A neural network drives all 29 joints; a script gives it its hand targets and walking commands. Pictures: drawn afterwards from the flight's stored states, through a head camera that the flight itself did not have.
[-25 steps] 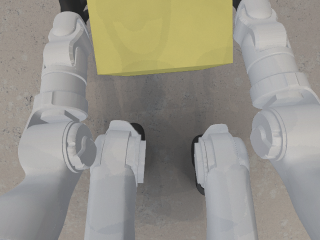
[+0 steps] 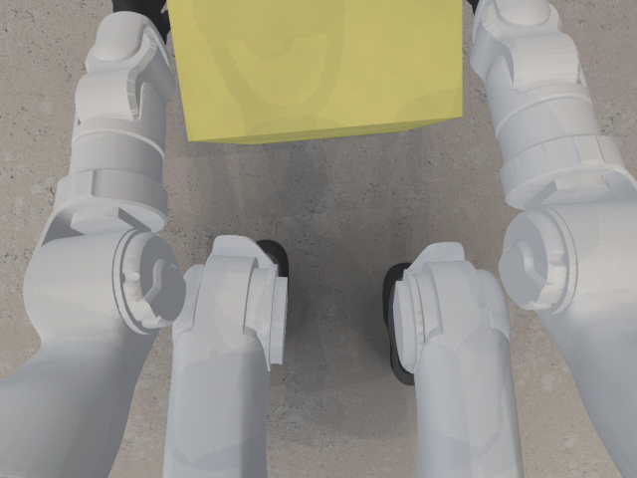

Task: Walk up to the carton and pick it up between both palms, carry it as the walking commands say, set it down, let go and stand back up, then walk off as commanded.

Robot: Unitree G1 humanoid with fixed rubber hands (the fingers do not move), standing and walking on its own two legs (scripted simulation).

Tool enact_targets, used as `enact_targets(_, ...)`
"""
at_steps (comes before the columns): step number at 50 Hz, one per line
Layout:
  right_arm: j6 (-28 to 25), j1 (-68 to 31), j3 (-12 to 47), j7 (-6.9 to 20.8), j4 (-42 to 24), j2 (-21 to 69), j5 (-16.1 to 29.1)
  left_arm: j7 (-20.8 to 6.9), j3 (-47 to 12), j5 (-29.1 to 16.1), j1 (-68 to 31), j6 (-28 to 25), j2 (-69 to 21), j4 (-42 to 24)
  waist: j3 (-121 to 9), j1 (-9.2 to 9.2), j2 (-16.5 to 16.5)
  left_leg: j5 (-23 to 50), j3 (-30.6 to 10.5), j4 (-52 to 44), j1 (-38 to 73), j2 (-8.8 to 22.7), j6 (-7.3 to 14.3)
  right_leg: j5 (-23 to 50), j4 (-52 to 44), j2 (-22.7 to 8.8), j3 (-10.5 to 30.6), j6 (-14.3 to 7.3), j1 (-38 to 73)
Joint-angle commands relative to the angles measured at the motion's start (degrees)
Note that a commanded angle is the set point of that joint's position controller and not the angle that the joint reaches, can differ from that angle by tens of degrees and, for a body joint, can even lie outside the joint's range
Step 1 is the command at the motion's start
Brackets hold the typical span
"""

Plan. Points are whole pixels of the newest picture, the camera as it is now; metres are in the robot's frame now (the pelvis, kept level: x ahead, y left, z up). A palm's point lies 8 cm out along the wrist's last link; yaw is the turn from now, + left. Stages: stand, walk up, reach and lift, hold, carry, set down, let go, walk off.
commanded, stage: set down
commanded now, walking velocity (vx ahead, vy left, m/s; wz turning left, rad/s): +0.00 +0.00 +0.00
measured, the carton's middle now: (315, 2) +0.57 +0.05 -0.23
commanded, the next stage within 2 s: let go in 1.94 s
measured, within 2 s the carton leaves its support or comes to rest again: neither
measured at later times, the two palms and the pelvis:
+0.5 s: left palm (121, 22) +0.52 +0.22 -0.16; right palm out of the picture +0.56 -0.15 -0.16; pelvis +0.00 +0.01 +0.01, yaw +0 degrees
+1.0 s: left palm out of the picture +0.53 +0.24 -0.08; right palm out of the picture +0.58 -0.16 -0.08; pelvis +0.00 +0.01 +0.04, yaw +0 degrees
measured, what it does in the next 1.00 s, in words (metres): stands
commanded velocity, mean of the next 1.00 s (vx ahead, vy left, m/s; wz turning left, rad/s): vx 0.00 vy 0.00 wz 0.00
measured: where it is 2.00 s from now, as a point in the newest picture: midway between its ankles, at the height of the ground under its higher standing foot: (335, 332)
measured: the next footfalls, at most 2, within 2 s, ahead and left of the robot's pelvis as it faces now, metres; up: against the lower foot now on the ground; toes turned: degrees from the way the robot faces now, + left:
none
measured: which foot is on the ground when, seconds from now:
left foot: down 0.00-1.00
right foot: down 0.00-1.00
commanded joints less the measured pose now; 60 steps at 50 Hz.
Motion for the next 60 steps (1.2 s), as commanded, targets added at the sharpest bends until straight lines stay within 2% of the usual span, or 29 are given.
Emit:
enact_targets(1, -1.96, -23.72, 12.54, 10.59, -4.27, 37.29, 2.61, -11.01, -14.47, -2.96, -27.51, -1.65, -35.98, -3.96, -56.98, 1.66, -3.81, 16.40, 6.91, -5.86, 30.60, -2.17, 1.61, 15.35, -12.66, -0.24, -4.05, -0.91, 21.77)
enact_targets(5, -3.19, -20.74, 8.58, 6.87, -3.48, 20.91, 1.56, -6.77, -9.35, -1.88, -22.87, -3.34, -20.70, -1.78, -58.84, 2.08, -4.04, 16.25, 7.10, -6.12, 32.21, -1.56, 0.98, 15.40, -12.88, -0.99, -3.68, -0.11, 23.86)
enact_targets(9, -4.58, -17.10, 4.60, -0.08, -2.94, -4.88, 2.60, 0.74, -3.84, -2.42, -16.07, -6.27, 3.88, 0.86, -62.38, 2.21, -3.74, 16.70, 7.04, -6.93, 35.94, -0.69, 0.14, 15.41, -13.83, -2.22, -3.17, 0.71, 27.36)
enact_targets(11, -5.03, -17.42, 5.47, -2.10, -2.39, -8.00, 4.06, 3.16, -4.72, -4.35, -15.72, -7.19, 7.73, 1.57, -65.00, 2.00, -3.54, 17.67, 6.77, -7.32, 37.11, -0.39, -0.03, 16.07, -14.01, -2.76, -3.05, 0.93, 28.15)
enact_targets(14, -5.81, -17.65, 7.86, -3.03, -1.26, -9.43, 6.96, 4.51, -6.35, -7.27, -15.89, -8.38, 10.11, 2.44, -67.61, 2.44, -3.79, 20.50, 6.34, -7.25, 37.13, -0.02, 0.07, 18.47, -13.43, -3.56, -2.87, 0.99, 28.09)
enact_targets(20, -6.80, -16.76, 10.50, -2.79, 0.52, -11.72, 10.39, 4.71, -7.41, -10.11, -14.77, -9.66, 12.51, 4.79, -67.90, 2.70, -3.94, 22.23, 5.33, -7.43, 34.97, 0.86, 0.40, 19.41, -13.01, -4.64, -2.23, 0.76, 25.95)
enact_targets(25, -7.00, -16.01, 10.85, -1.85, 1.17, -13.31, 11.20, 3.95, -8.68, -11.95, -13.80, -9.68, 12.69, 5.28, -66.98, 1.92, -3.78, 21.76, 4.61, -7.59, 34.92, 1.52, 0.57, 18.29, -13.12, -5.23, -2.11, 0.42, 24.43)
enact_targets(30, -6.86, -16.13, 10.71, -1.12, 0.38, -14.89, 11.54, 3.50, -8.79, -12.62, -13.40, -9.49, 13.98, 4.37, -67.56, 2.16, -4.17, 21.72, 4.39, -7.32, 35.37, 1.85, 0.86, 18.04, -12.88, -5.51, -2.15, 0.30, 24.79)
enact_targets(34, -6.57, -16.39, 10.34, -1.00, -1.87, -16.33, 11.90, 3.47, -8.61, -12.83, -13.35, -9.26, 15.41, 1.62, -71.55, 2.55, -4.36, 22.99, 4.59, -7.09, 37.55, 1.86, 1.05, 19.25, -12.69, -5.42, -2.51, 0.36, 27.00)
enact_targets(39, -5.01, -16.19, 9.97, -1.82, -8.92, -17.64, 12.94, 4.18, -9.18, -13.80, -12.57, -7.47, 16.91, -5.94, -84.81, 2.91, -4.41, 26.04, 5.65, -7.94, 45.44, 1.24, 1.21, 21.96, -13.91, -4.78, -4.01, 0.59, 33.77)
enact_targets(42, -3.53, -14.71, 9.21, -1.92, -10.27, -17.61, 12.39, 4.51, -8.85, -13.29, -11.04, -5.75, 16.35, -7.94, -84.96, 2.85, -3.73, 24.30, 6.19, -9.80, 45.84, 0.88, 1.23, 20.31, -15.63, -4.45, -4.47, 0.37, 34.22)
enact_targets(49, -2.03, -9.54, 5.15, -0.59, -7.76, -16.54, 8.77, 3.77, -7.27, -10.50, -7.12, -3.73, 12.82, -8.72, -78.10, 0.71, -1.24, 20.96, 6.01, -15.55, 43.69, 0.38, 0.76, 17.65, -21.19, -3.89, -4.72, -0.73, 29.69)
enact_targets(60, 0.05, -8.02, 3.73, 1.62, -10.75, -15.86, 7.94, 2.77, -5.06, -8.71, -4.12, -1.61, 12.86, -11.73, -81.86, 1.51, -1.97, 21.78, 6.43, -26.25, 47.36, -0.51, 0.55, 18.55, -31.88, -3.09, -5.10, -0.91, 34.27)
